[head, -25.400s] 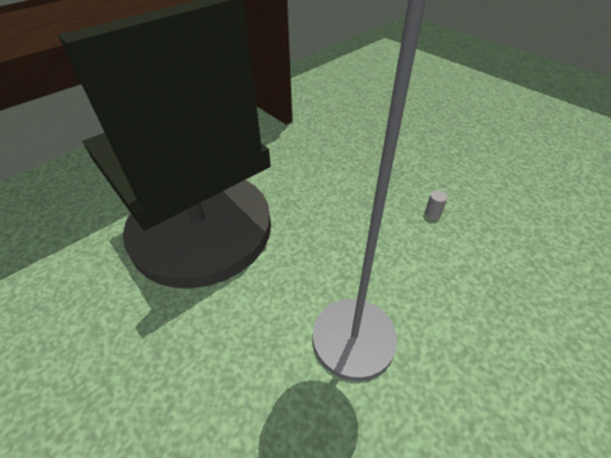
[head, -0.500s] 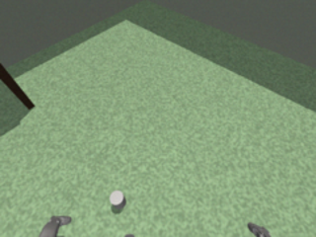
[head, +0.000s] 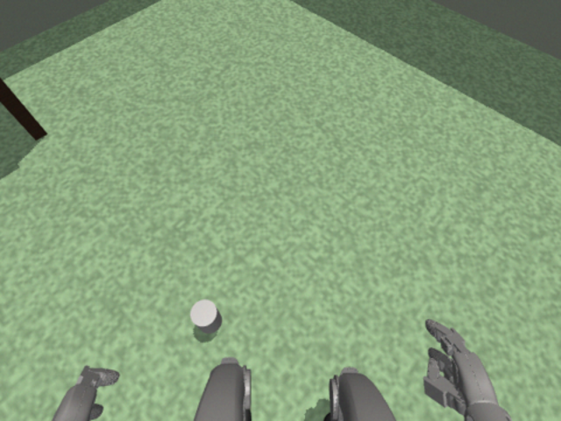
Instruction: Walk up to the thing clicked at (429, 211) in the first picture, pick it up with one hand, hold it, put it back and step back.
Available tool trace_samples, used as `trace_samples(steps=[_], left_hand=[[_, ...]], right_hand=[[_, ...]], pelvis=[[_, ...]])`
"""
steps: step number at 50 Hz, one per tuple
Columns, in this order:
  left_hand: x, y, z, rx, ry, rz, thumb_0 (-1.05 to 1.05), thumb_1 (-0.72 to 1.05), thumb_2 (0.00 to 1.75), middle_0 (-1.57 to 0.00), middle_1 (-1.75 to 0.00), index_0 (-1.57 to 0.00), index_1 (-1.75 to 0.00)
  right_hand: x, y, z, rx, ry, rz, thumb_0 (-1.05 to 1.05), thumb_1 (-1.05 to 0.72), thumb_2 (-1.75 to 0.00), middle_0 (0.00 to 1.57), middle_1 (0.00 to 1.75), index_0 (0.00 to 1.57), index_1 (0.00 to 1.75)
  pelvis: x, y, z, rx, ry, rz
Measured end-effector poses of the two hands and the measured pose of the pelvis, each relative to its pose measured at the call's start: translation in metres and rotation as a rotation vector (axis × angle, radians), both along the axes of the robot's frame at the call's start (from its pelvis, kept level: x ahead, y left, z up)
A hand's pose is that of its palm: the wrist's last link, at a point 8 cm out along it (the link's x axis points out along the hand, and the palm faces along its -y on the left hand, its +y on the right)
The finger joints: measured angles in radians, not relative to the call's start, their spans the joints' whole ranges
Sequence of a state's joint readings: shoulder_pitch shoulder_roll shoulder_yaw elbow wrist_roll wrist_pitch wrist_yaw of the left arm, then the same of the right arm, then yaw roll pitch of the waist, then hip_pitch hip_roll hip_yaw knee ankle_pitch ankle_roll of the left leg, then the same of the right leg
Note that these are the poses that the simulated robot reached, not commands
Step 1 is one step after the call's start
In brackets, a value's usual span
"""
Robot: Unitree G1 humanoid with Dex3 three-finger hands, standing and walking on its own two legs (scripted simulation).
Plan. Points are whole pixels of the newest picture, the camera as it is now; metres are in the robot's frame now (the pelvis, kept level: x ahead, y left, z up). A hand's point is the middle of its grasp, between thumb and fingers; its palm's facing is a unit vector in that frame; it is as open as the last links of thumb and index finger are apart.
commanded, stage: rise first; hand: left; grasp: from above
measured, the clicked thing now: (206, 317) +0.38 +0.23 -0.59
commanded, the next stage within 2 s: approach in 1.90 s
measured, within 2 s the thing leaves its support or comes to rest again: neither
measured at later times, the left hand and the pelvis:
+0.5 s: hand (148, 367) +0.23 +0.29 -0.33, palm faces -0.43 -0.44 -0.79, open 14.2 cm; pelvis -0.06 +0.00 -0.18, yaw -3 degrees
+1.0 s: hand (161, 344) +0.29 +0.30 -0.42, palm faces -0.47 -0.17 -0.86, open 14.2 cm; pelvis -0.09 +0.00 -0.27, yaw -6 degrees
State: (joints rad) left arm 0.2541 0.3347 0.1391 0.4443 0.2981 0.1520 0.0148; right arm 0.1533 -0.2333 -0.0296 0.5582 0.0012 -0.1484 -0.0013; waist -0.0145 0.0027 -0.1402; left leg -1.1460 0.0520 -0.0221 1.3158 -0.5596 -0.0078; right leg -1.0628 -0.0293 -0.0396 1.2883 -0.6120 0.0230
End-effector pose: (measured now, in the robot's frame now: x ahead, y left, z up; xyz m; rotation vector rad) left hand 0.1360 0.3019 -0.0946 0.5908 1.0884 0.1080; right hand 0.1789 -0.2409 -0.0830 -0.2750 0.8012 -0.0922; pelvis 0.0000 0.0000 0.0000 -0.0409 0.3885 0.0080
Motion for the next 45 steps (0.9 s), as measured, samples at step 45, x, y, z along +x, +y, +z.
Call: trace_samples(steps=[45], left_hand=[[0.149,0.005,-0.255,0.482,-0.225,-0.769,0.00,-0.55,1.05,-0.07,-1.01,-0.06,-1.03]], right_hand=[[-0.173,-0.042,-0.293,-0.060,0.458,-0.073,0.01,-0.90,-0.90,0.20,0.30,0.20,0.30]], pelvis=[[-0.089,-0.004,-0.261,-0.043,0.166,-0.064]])
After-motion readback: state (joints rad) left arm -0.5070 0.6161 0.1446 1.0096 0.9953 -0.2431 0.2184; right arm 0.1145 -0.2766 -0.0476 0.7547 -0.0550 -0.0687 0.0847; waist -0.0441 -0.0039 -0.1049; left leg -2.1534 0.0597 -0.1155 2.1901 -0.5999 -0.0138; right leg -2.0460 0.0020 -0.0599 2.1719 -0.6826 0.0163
